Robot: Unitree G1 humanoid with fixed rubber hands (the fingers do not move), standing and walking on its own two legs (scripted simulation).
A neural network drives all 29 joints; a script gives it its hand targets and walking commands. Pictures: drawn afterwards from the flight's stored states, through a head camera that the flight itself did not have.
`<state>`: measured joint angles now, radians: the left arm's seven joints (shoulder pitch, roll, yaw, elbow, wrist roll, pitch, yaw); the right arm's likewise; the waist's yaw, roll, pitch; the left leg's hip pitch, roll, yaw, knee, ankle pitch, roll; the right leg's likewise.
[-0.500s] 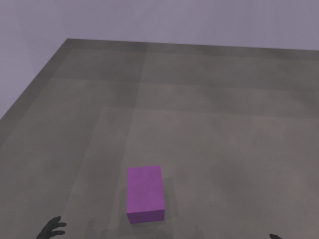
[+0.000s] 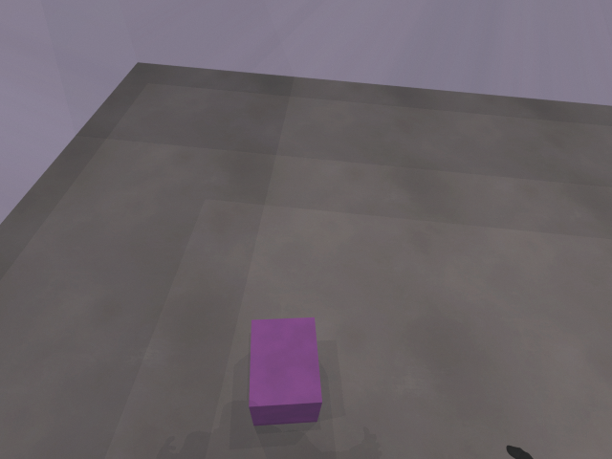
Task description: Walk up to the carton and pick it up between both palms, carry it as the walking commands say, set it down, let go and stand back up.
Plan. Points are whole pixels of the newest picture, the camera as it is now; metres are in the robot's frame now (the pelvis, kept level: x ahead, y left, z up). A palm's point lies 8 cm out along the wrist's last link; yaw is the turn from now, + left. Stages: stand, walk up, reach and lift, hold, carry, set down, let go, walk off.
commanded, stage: walk up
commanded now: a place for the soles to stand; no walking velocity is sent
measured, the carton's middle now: (284, 371) +0.47 +0.04 -0.67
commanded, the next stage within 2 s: reach and lift in 1.34 s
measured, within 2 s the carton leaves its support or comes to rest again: neither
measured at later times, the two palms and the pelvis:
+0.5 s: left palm out of the picture +0.10 +0.31 -0.11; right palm out of the picture +0.10 -0.31 -0.10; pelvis +0.00 +0.00 +0.00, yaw -1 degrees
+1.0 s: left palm out of the picture +0.07 +0.31 -0.11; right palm out of the picture +0.08 -0.31 -0.12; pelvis -0.01 +0.00 -0.01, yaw -2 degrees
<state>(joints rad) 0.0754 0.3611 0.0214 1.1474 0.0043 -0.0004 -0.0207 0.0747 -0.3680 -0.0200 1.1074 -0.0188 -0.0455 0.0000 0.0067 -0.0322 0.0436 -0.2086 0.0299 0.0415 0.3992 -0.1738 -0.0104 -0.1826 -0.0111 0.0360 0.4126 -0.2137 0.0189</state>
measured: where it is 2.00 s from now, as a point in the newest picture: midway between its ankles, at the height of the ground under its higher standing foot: outside the picture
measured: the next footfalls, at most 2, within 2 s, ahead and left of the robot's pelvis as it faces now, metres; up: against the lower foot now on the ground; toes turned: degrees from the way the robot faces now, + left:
none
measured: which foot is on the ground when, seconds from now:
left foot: down 0.00-1.00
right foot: down 0.00-1.00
